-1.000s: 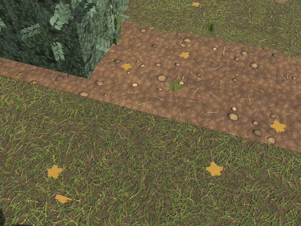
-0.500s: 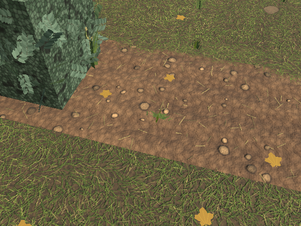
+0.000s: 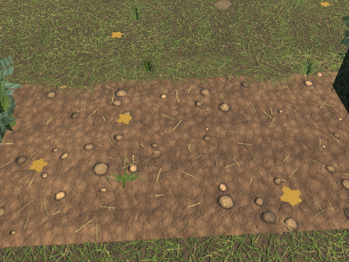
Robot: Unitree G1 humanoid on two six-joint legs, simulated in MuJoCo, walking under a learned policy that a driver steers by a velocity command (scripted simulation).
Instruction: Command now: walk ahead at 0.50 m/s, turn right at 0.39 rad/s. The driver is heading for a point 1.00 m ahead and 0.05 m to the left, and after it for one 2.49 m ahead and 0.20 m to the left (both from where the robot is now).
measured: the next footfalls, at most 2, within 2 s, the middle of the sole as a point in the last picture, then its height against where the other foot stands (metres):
right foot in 0.26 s outside the picture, level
left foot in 0.80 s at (177, 243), level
